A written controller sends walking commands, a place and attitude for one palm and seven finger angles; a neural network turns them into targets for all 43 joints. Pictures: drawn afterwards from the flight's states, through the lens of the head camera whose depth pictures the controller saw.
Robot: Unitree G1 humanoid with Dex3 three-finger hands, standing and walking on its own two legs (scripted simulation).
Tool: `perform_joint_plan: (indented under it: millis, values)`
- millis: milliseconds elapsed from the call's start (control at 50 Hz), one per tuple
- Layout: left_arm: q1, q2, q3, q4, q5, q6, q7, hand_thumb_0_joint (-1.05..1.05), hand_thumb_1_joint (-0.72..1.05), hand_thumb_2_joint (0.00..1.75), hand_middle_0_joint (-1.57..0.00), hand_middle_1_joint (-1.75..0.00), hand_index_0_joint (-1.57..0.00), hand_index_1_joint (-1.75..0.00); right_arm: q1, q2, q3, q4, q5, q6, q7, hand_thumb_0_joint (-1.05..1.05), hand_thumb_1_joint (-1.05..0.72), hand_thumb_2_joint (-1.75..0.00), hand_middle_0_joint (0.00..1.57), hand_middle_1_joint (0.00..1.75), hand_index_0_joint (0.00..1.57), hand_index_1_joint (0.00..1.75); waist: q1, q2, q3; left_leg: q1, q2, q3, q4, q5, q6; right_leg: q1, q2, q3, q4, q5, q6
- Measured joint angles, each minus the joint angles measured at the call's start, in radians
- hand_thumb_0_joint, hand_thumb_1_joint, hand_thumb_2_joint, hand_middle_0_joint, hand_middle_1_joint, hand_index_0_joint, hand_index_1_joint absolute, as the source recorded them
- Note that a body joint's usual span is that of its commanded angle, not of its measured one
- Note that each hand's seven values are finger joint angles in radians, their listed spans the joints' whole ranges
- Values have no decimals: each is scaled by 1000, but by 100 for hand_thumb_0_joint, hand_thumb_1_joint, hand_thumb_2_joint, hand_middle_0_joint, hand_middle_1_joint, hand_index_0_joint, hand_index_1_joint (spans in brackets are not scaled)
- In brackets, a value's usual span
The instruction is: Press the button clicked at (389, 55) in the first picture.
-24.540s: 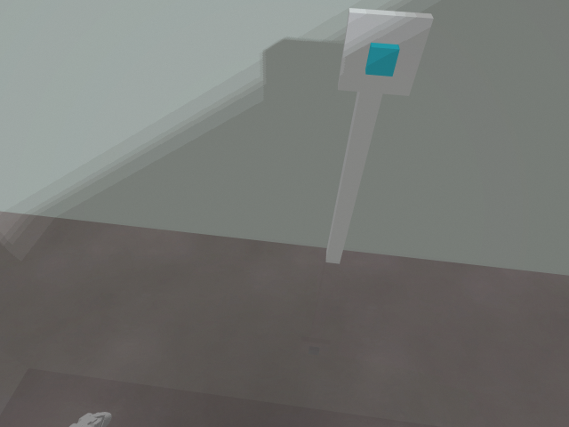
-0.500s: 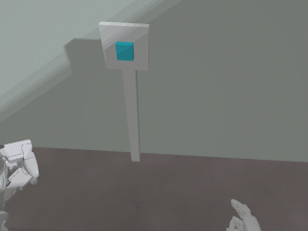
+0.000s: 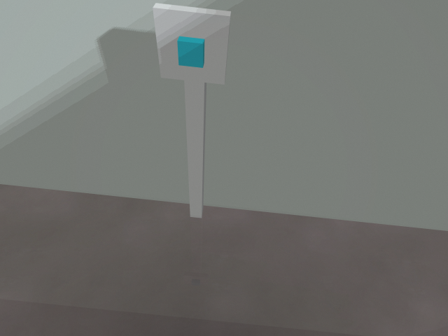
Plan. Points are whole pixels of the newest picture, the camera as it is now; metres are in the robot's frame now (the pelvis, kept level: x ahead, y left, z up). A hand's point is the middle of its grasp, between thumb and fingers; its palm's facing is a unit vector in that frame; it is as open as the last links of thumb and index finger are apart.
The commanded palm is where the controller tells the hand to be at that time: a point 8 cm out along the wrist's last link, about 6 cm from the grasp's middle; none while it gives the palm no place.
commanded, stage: let the arm hang, fingers relaxed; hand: left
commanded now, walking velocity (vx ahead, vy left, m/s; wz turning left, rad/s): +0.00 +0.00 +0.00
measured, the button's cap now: (191, 51) +0.73 +0.13 +0.14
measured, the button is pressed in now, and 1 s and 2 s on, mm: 0 0 0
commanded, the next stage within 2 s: stand and wait in 0.76 s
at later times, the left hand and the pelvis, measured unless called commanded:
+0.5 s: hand out of the picture -0.05 +0.17 -0.17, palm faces +0.04 -0.98 -0.19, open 7.2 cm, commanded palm none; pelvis +0.00 +0.00 +0.01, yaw -1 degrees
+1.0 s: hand out of the picture -0.01 +0.15 -0.17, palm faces +0.03 -0.98 -0.19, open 7.4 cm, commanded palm none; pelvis +0.01 -0.01 +0.01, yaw -1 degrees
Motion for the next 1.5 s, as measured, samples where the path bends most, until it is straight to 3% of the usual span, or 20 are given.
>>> perform_joint_plan:
  millis: [100,340,480,760,1500]
  values:
    - [46,15,-10,127,6,-18,-19,2,91,90,-78,-96,-76,-98,52,40,2,94,4,10,-11,1,-91,-89,20,30,20,29,19,14,13,28,3,-7,-63,37,0,35,4,-4,-79,45,0]
    - [114,-32,-25,244,5,-25,-13,1,91,90,-37,-49,-36,-50,85,106,-3,163,6,6,-15,1,-91,-89,20,30,20,29,10,68,-4,61,-7,15,-113,64,9,41,-11,17,-82,54,8]
    - [98,-72,-26,233,5,-37,-7,1,91,90,-24,-35,-24,-36,89,124,-7,171,5,-1,-18,0,-91,-89,20,30,20,29,8,64,-27,61,-8,22,-111,59,7,33,-14,23,-64,42,7]
    - [47,-108,-25,213,3,-53,-4,1,91,90,-20,-30,-20,-31,87,121,-11,174,7,-17,-28,0,-91,-89,20,30,20,29,1,45,-26,74,1,19,-106,43,-5,51,-4,22,-73,34,-4]
    - [-28,-27,-14,209,1,-54,-9,1,91,90,-20,-30,-20,-30,-20,36,-12,173,11,-20,-27,0,-91,-89,20,30,20,29,7,54,8,122,23,19,-135,23,-31,113,19,30,-139,38,-27]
